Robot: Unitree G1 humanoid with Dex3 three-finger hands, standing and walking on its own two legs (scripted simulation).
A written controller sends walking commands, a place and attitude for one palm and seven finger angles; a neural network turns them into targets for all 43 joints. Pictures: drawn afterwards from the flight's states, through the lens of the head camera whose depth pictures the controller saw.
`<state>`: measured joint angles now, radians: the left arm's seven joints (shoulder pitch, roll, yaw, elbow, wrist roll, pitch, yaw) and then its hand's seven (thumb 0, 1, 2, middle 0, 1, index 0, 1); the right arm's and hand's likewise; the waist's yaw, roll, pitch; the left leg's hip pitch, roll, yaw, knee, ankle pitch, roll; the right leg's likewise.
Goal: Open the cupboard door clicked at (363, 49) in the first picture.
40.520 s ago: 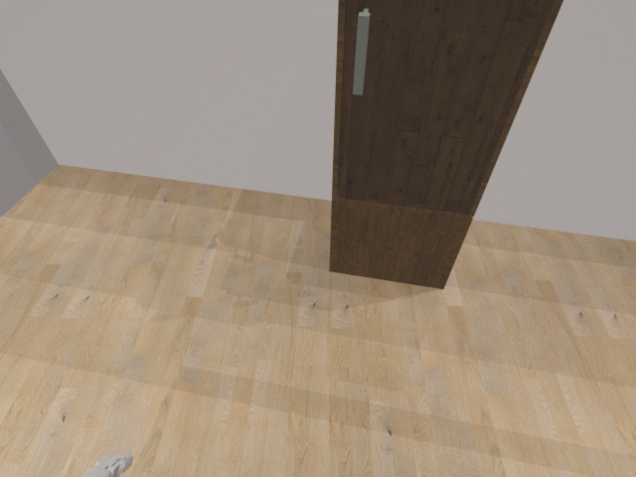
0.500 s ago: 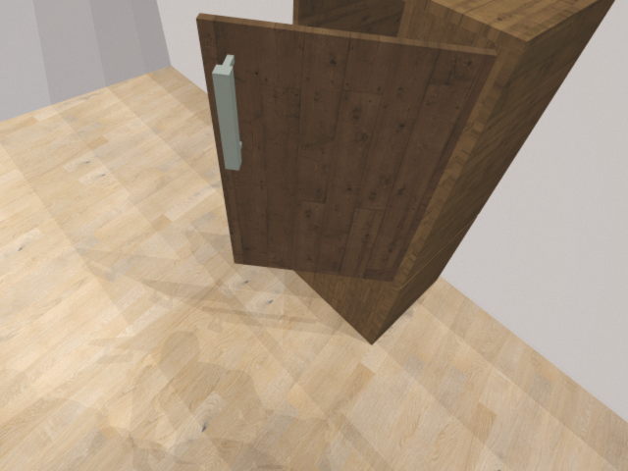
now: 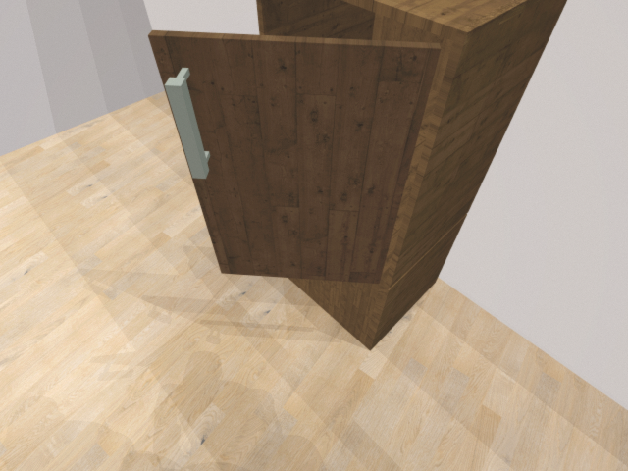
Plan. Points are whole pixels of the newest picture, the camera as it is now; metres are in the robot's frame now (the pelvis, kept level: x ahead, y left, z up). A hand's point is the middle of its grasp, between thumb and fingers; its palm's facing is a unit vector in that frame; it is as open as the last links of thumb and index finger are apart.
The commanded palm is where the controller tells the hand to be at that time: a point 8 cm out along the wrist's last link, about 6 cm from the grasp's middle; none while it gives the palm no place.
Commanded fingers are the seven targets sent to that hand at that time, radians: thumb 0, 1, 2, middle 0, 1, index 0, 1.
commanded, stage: come to a stop and stand still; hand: left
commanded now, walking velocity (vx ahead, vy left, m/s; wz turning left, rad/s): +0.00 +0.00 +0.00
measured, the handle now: (193, 125) +0.59 +0.22 +0.12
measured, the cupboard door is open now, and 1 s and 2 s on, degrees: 41 41 41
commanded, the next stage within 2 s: look again from close up in 0.62 s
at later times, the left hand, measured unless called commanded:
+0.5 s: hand out of the picture +0.01 +0.16 -0.18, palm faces +0.05 -0.99 -0.15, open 7.3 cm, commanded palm none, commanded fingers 0.00 0.90 0.90 -0.20 -0.30 -0.20 -0.30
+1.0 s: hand out of the picture +0.04 +0.22 -0.18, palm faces +0.00 -0.97 -0.25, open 7.3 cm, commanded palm none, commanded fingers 0.00 0.90 0.90 -0.20 -0.30 -0.20 -0.30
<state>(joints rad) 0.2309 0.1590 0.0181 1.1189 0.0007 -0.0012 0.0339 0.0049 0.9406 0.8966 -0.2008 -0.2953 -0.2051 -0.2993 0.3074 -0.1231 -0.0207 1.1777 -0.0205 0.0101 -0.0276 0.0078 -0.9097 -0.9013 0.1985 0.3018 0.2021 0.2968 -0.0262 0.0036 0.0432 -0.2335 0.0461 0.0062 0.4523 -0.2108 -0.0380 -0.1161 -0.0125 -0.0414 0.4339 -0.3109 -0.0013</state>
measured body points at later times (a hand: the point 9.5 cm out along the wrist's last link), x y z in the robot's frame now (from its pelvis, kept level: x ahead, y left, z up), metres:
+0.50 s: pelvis +0.02 +0.01 +0.00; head +0.04 +0.01 +0.45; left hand +0.01 +0.21 -0.17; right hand +0.03 -0.22 -0.16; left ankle +0.02 +0.14 -0.74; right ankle -0.05 -0.12 -0.74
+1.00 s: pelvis +0.01 +0.03 -0.01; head +0.02 +0.02 +0.44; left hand +0.04 +0.27 -0.16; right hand +0.04 -0.20 -0.17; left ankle +0.02 +0.14 -0.74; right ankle -0.05 -0.11 -0.74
